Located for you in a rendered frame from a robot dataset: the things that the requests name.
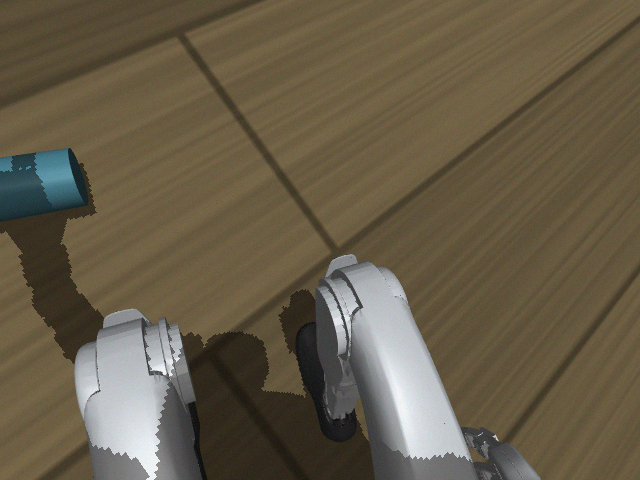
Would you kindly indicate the left robot foot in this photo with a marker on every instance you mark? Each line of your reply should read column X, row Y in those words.
column 196, row 427

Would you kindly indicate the right robot foot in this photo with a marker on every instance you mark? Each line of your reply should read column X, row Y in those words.
column 313, row 377

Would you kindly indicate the right robot hand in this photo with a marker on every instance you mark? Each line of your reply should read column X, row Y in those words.
column 506, row 462

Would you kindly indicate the bottle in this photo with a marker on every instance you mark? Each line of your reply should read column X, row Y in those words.
column 38, row 183

